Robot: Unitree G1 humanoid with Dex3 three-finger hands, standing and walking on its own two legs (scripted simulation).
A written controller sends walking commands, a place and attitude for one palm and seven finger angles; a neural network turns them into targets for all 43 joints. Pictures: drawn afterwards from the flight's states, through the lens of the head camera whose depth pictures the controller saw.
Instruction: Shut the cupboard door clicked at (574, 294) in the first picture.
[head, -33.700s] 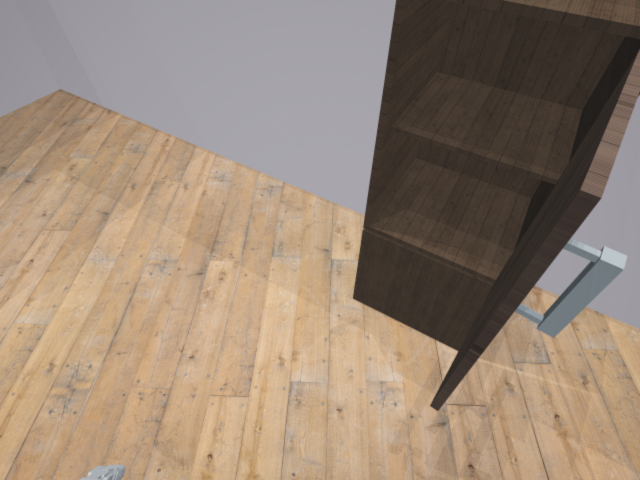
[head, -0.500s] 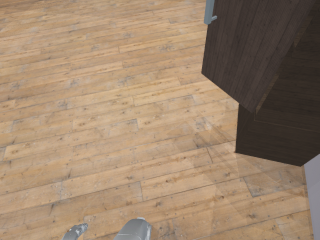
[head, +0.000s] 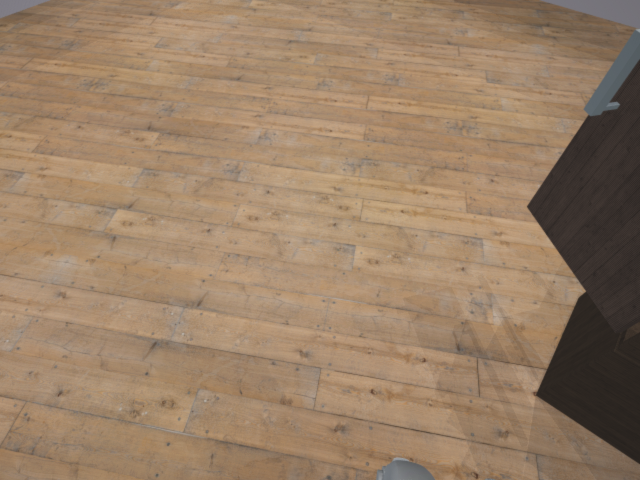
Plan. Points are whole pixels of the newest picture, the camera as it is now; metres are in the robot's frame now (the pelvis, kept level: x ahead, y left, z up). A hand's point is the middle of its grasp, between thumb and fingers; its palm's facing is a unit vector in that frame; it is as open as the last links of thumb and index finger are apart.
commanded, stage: walk to a spot facing it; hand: left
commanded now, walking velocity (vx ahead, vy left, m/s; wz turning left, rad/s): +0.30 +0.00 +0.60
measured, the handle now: (626, 74) +0.79 -0.51 +0.08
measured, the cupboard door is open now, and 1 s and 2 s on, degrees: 51 51 51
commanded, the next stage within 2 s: turn to face it in 1.24 s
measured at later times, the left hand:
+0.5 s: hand out of the picture +0.06 +0.16 -0.18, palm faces +0.40 -0.90 -0.17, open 7.4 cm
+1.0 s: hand (168, 284) +0.42 +0.30 -0.14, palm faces +0.46 -0.86 -0.24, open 7.4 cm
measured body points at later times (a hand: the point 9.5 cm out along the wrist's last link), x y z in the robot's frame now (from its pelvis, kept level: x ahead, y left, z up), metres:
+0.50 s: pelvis +0.16 +0.01 -0.01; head +0.22 +0.05 +0.43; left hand +0.04 +0.21 -0.17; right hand +0.36 -0.17 -0.15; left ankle +0.20 +0.13 -0.73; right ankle +0.07 -0.14 -0.73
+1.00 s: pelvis +0.37 +0.06 -0.01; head +0.41 +0.07 +0.44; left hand +0.39 +0.35 -0.12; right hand +0.45 -0.16 -0.17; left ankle +0.22 +0.12 -0.70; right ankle +0.48 +0.00 -0.74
